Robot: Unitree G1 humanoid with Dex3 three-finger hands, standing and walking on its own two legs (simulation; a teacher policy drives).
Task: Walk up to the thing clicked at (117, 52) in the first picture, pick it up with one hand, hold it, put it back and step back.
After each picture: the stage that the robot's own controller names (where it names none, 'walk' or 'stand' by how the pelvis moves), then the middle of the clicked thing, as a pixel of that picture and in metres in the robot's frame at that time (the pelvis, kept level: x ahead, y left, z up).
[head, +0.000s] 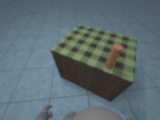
stand; (112, 58) +0.54 -0.16 +0.01
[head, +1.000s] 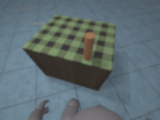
walk; (88, 48) +0.53 +0.07 +0.04
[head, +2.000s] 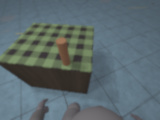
stand; (64, 53) +0.47 +0.24 +0.05
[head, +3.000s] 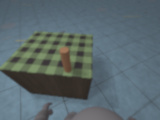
stand; (66, 61) +0.46 +0.22 +0.01
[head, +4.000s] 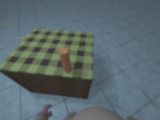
stand; (66, 61) +0.44 +0.22 +0.00
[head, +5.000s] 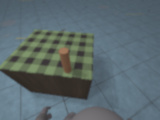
stand; (66, 61) +0.44 +0.22 +0.00
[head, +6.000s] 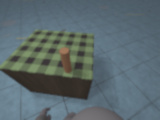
stand; (66, 61) +0.44 +0.22 +0.00
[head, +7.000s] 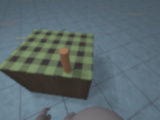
rise first; (65, 61) +0.44 +0.22 +0.00
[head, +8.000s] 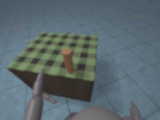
rise first; (68, 62) +0.44 +0.23 +0.01
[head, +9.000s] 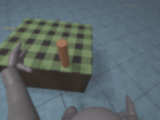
go down; (64, 55) +0.46 +0.20 +0.03
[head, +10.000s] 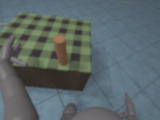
go down; (61, 52) +0.45 +0.20 +0.06
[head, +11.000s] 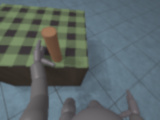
close in; (54, 48) +0.45 +0.22 +0.09
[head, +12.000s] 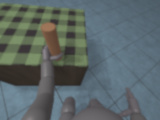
close; (53, 45) +0.47 +0.22 +0.10
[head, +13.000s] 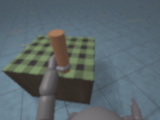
lift; (61, 54) +0.32 +0.19 +0.24
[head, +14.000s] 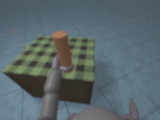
hold; (64, 55) +0.33 +0.17 +0.22
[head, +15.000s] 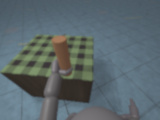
hold; (63, 58) +0.33 +0.18 +0.19
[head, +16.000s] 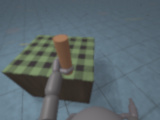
hold; (65, 57) +0.33 +0.17 +0.20
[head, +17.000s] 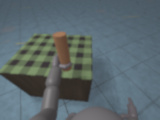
crouch; (63, 53) +0.38 +0.19 +0.18
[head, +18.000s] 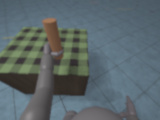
lower; (55, 41) +0.46 +0.23 +0.19
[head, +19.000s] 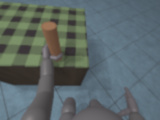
lower; (54, 45) +0.47 +0.22 +0.09
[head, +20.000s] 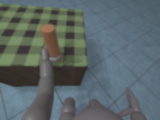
lower; (53, 46) +0.46 +0.22 +0.09
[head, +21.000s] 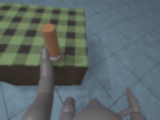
lower; (53, 46) +0.46 +0.22 +0.09
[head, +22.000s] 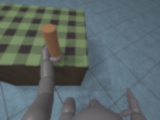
lower; (53, 46) +0.46 +0.22 +0.10
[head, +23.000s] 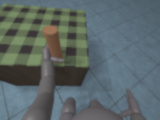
open; (55, 47) +0.46 +0.21 +0.09
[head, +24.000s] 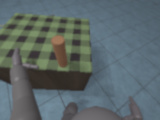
sink last; (61, 54) +0.43 +0.21 +0.07
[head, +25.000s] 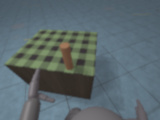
stand; (67, 57) +0.46 +0.23 +0.05
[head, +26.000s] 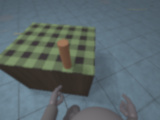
stand; (65, 56) +0.44 +0.22 +0.07
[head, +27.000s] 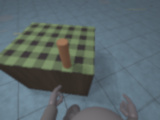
stand; (65, 55) +0.44 +0.22 +0.07
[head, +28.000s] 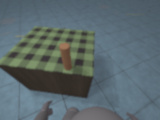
stand; (66, 58) +0.45 +0.22 +0.04
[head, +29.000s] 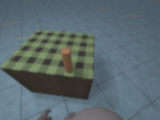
stand; (67, 62) +0.44 +0.21 +0.00
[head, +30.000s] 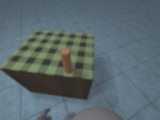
stand; (67, 62) +0.44 +0.21 +0.00
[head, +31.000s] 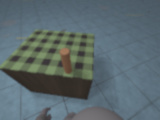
stand; (66, 62) +0.43 +0.21 +0.00
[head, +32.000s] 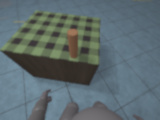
walk; (73, 45) +0.52 +0.16 +0.04
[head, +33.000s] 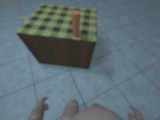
walk; (76, 25) +0.81 +0.22 +0.02
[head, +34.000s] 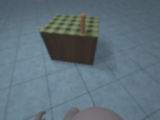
stand; (82, 24) +1.11 +0.20 +0.02
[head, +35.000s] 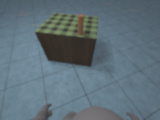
stand; (80, 25) +1.05 +0.20 +0.01
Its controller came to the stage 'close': yes
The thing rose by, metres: 0.20
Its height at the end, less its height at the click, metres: +0.00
